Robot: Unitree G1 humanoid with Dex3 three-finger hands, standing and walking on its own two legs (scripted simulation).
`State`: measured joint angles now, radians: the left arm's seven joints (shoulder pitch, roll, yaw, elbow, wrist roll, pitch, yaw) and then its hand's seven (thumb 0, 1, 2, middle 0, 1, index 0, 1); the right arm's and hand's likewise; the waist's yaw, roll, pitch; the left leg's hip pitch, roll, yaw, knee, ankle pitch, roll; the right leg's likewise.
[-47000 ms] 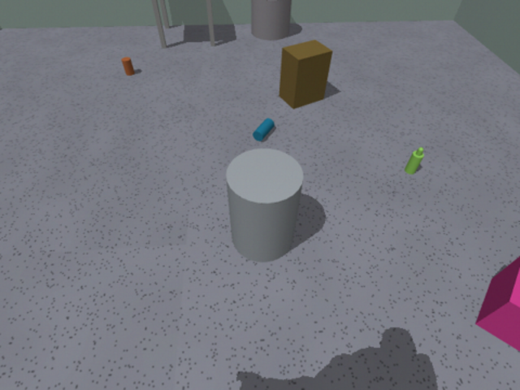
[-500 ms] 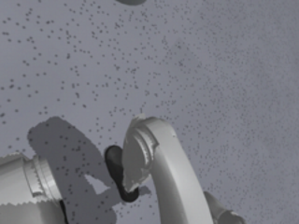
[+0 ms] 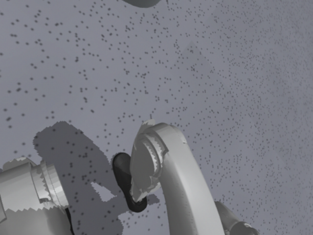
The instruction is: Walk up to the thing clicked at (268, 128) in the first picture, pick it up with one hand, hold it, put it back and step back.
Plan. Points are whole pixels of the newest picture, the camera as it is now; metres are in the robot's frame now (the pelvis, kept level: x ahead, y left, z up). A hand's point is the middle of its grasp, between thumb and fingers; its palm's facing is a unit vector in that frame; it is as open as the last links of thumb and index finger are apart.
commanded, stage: settle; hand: left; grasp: from above
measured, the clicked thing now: out of the picture +0.45 +0.39 -0.27
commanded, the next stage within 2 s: lift in 0.74 s
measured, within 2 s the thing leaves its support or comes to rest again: neither
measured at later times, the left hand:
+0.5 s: hand out of the picture +0.43 +0.39 -0.15, palm faces -0.46 -0.09 -0.88, open 9.6 cm
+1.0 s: hand out of the picture +0.43 +0.39 -0.09, palm faces -0.47 -0.10 -0.88, open 9.6 cm
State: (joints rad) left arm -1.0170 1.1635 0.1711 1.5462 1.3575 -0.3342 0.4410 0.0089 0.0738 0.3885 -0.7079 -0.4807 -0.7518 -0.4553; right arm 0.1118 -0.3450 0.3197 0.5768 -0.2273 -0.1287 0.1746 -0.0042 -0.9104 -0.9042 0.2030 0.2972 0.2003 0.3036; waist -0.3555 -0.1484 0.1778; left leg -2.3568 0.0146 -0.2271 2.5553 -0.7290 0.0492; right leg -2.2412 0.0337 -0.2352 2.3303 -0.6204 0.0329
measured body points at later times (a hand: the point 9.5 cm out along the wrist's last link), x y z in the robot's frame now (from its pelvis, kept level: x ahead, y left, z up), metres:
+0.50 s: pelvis +0.00 +0.00 +0.02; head +0.24 +0.13 +0.38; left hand +0.45 +0.39 -0.10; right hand +0.11 -0.27 -0.05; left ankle +0.06 +0.11 -0.27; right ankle +0.13 -0.11 -0.27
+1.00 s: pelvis -0.01 +0.00 +0.05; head +0.23 +0.11 +0.42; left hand +0.45 +0.39 -0.04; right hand +0.07 -0.27 -0.04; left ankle +0.06 +0.11 -0.27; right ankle +0.13 -0.11 -0.27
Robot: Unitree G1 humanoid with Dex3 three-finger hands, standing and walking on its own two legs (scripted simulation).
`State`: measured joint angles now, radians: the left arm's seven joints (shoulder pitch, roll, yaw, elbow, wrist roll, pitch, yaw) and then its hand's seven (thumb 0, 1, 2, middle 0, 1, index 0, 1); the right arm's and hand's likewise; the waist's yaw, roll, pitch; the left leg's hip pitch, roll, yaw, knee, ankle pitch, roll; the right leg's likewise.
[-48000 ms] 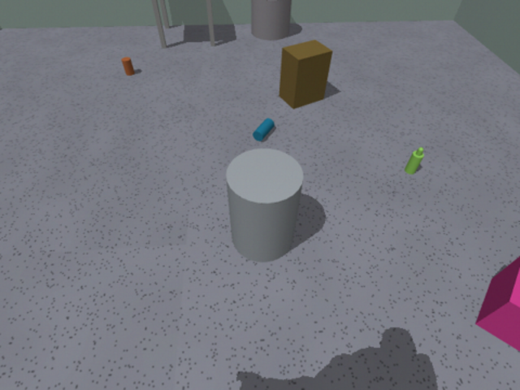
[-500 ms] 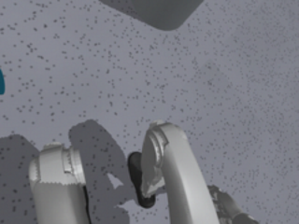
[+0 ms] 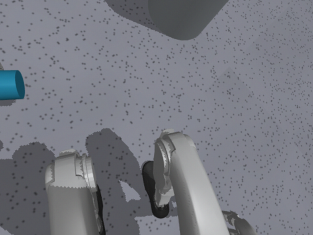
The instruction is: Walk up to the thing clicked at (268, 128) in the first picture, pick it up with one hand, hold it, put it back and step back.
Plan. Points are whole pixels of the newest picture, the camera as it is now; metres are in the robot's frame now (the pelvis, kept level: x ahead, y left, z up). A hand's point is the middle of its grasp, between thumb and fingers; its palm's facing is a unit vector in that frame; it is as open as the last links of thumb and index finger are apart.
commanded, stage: lift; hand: left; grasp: from above
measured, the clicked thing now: out of the picture +0.49 +0.34 -0.17
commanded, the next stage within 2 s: hold in 1.54 s
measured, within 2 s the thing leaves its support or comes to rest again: neither
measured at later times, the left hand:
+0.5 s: hand out of the picture +0.42 +0.33 +0.00, palm faces -0.47 -0.07 -0.88, open 9.6 cm
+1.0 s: hand out of the picture +0.35 +0.30 +0.20, palm faces -0.45 -0.09 -0.89, open 9.7 cm
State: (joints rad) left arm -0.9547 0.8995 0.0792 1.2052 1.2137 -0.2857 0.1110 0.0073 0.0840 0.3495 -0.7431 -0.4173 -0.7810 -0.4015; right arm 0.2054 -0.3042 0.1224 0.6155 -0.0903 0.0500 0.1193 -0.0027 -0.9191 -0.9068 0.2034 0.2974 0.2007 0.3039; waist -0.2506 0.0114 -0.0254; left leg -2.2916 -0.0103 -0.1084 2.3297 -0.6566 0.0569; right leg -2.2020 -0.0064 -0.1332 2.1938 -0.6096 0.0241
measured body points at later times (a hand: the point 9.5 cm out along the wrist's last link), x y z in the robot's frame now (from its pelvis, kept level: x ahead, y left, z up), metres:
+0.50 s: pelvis +0.01 +0.00 +0.10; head +0.21 +0.06 +0.50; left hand +0.44 +0.33 +0.05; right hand +0.13 -0.26 -0.02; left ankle +0.08 +0.11 -0.32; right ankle +0.12 -0.12 -0.32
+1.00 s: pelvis +0.03 +0.00 +0.28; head +0.13 +0.03 +0.72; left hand +0.37 +0.30 +0.25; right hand +0.16 -0.25 +0.16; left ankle +0.08 +0.11 -0.32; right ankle +0.12 -0.12 -0.32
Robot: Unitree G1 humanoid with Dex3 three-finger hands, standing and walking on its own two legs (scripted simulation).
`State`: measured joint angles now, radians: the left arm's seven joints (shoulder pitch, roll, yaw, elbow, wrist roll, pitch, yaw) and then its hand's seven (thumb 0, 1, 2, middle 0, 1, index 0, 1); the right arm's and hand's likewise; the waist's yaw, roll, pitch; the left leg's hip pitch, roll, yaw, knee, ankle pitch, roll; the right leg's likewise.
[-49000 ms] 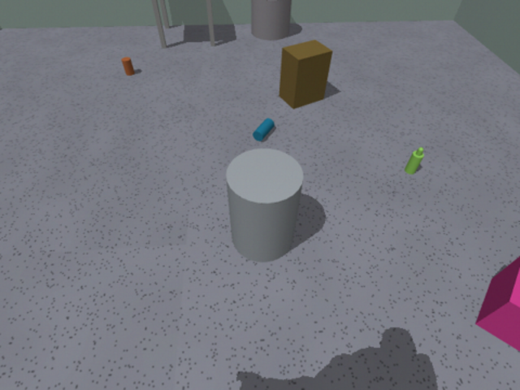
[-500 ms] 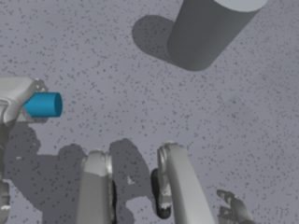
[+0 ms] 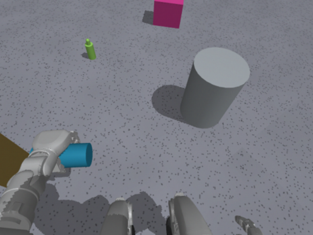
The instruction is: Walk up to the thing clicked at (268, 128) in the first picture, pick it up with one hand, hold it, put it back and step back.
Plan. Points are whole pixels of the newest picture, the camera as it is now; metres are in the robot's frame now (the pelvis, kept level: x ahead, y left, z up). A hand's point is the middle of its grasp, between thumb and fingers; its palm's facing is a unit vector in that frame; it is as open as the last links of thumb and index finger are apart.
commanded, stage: lift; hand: left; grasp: from above
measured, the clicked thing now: (62, 155) +0.37 +0.26 -0.10
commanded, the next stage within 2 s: hold in 0.54 s
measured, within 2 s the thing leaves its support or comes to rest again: neither
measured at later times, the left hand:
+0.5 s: hand (55, 138) +0.37 +0.23 +0.02, palm faces -0.46 -0.03 -0.89, open 9.7 cm
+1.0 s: hand (50, 126) +0.37 +0.23 +0.07, palm faces -0.47 -0.01 -0.88, open 9.7 cm
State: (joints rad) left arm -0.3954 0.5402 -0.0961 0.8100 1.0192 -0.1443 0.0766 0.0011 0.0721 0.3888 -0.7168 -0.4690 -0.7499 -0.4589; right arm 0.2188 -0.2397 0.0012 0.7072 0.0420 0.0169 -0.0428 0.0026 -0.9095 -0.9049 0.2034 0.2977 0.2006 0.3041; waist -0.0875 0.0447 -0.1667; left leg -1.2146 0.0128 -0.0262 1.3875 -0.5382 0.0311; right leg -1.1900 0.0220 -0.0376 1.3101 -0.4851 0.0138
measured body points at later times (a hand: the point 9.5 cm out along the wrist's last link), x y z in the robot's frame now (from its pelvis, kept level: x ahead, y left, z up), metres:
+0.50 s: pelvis +0.04 +0.00 +0.09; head +0.10 +0.00 +0.54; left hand +0.38 +0.23 +0.07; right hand +0.13 -0.26 -0.03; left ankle +0.06 +0.10 -0.60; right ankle +0.07 -0.13 -0.60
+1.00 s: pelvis +0.07 +0.00 +0.12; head +0.10 -0.01 +0.57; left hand +0.39 +0.22 +0.12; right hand +0.19 -0.26 +0.00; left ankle +0.06 +0.10 -0.60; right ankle +0.07 -0.13 -0.60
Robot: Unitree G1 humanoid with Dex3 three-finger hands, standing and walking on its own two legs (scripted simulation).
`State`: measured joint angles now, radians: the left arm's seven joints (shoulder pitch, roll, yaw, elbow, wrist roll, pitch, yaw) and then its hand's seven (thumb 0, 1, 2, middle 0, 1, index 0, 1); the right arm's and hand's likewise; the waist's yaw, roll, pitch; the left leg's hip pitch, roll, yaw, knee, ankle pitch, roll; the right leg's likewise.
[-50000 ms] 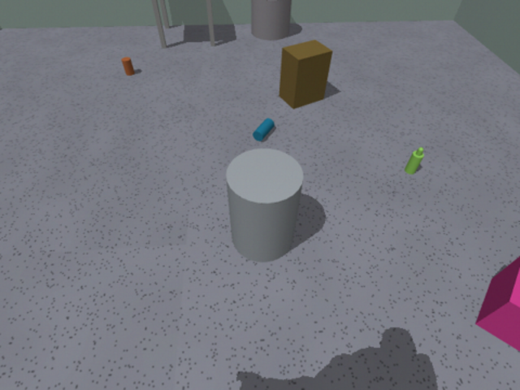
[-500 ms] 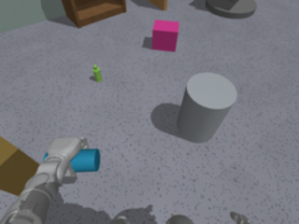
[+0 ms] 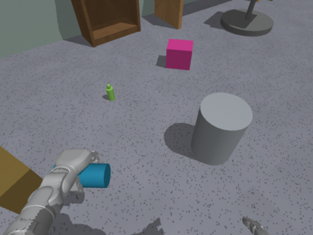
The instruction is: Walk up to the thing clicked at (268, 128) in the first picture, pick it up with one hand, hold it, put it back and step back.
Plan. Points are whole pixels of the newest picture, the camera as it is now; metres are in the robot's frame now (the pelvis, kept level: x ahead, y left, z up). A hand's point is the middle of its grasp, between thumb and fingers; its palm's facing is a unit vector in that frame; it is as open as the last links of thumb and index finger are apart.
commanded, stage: hold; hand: left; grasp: from above
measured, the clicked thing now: (82, 175) +0.32 +0.23 -0.08
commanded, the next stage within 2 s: crouch in 1.54 s
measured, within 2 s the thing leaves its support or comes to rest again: neither
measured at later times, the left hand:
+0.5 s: hand (79, 182) +0.27 +0.21 -0.03, palm faces -0.47 -0.01 -0.88, open 9.7 cm
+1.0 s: hand (78, 181) +0.27 +0.21 -0.01, palm faces -0.45 -0.02 -0.89, open 9.7 cm
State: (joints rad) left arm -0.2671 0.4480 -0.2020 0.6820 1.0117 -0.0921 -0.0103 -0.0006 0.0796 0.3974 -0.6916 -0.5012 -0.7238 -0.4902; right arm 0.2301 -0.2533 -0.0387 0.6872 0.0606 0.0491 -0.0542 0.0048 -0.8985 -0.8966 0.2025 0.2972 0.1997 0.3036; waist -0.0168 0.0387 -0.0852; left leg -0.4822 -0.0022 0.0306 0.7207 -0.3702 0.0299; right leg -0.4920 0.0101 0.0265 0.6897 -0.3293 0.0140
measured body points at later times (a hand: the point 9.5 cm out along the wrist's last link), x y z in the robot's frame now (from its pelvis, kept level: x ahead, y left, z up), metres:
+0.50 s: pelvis -0.02 -0.01 +0.01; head -0.01 -0.03 +0.46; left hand +0.29 +0.21 +0.03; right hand +0.12 -0.26 -0.10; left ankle -0.01 +0.10 -0.72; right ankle +0.01 -0.13 -0.72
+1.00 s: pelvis -0.02 -0.01 +0.02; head -0.02 -0.03 +0.47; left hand +0.29 +0.21 +0.04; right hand +0.13 -0.26 -0.09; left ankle -0.01 +0.10 -0.72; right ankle +0.01 -0.13 -0.72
